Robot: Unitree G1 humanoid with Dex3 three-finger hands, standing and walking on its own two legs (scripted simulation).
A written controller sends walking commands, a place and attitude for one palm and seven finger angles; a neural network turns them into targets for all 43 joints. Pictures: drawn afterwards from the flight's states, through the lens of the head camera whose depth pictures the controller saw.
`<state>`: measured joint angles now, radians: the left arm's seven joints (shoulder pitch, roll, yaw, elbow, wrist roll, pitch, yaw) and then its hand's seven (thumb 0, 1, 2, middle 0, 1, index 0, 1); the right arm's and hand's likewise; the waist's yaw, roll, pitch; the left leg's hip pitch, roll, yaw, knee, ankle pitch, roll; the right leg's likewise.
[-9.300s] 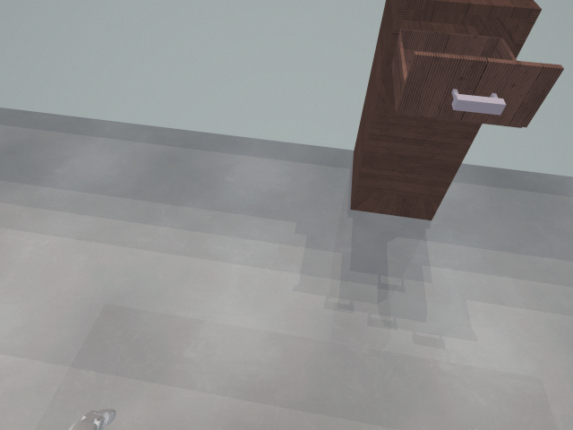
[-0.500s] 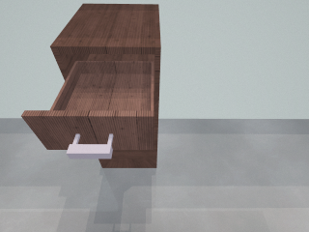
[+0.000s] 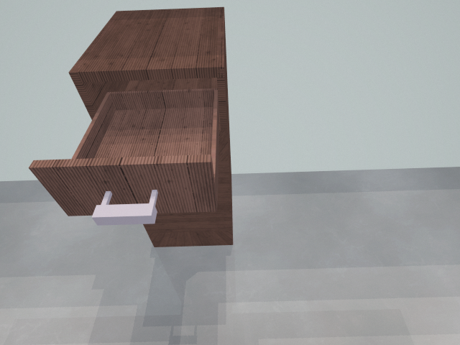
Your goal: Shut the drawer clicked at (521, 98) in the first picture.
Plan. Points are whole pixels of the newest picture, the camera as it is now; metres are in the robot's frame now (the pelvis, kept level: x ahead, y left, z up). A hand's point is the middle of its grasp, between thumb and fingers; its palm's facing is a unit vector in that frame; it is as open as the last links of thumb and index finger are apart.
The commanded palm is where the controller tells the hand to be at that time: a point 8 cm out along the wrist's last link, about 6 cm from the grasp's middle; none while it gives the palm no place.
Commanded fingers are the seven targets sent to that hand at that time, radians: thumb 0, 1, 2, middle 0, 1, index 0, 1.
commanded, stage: come to a stop and stand still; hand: left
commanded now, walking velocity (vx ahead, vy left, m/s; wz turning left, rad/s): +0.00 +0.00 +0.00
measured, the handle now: (128, 204) +0.36 +0.23 +0.04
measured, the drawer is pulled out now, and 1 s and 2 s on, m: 0.30 0.30 0.30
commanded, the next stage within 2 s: look again from close up in 0.64 s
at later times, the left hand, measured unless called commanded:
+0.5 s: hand out of the picture -0.04 +0.17 -0.17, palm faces +0.04 -0.98 -0.18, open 7.4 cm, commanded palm none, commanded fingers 0.00 0.90 0.90 -0.20 -0.30 -0.20 -0.30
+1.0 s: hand out of the picture +0.00 +0.23 -0.17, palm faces +0.02 -0.97 -0.22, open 7.4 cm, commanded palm none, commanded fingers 0.00 0.90 0.90 -0.20 -0.30 -0.20 -0.30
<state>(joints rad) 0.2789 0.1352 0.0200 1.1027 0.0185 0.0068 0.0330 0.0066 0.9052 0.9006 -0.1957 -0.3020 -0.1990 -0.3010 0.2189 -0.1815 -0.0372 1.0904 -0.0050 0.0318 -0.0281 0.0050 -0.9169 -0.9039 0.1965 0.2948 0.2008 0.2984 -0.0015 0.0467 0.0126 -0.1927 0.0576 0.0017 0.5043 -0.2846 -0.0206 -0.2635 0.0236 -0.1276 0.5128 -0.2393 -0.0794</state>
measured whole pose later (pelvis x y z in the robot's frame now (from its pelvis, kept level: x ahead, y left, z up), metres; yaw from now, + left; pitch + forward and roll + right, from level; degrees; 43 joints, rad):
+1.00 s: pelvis -0.02 +0.06 +0.00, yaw -2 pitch -1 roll +0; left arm 0.34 0.14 0.01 1.08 0.03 0.00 0.04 0.01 0.91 0.90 -0.20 -0.30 -0.20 -0.30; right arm 0.37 -0.13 0.00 1.04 -0.02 -0.01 -0.02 0.02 -0.92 -0.90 0.20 0.29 0.20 0.30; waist -0.01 0.03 -0.06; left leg -0.21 -0.03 0.06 0.52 -0.30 0.05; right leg -0.30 -0.05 -0.05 0.53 -0.21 -0.01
